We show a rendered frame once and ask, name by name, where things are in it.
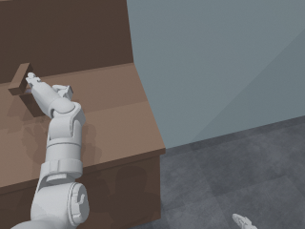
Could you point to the robot left forearm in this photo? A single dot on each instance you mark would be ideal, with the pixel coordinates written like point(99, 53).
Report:
point(63, 155)

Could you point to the robot left upper arm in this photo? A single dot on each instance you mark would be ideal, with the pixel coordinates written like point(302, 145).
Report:
point(62, 206)

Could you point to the right robot hand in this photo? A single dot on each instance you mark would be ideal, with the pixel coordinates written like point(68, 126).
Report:
point(243, 222)

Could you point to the counter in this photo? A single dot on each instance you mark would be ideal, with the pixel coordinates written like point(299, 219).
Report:
point(85, 44)

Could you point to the left robot hand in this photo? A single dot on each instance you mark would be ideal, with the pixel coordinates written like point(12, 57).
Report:
point(44, 94)

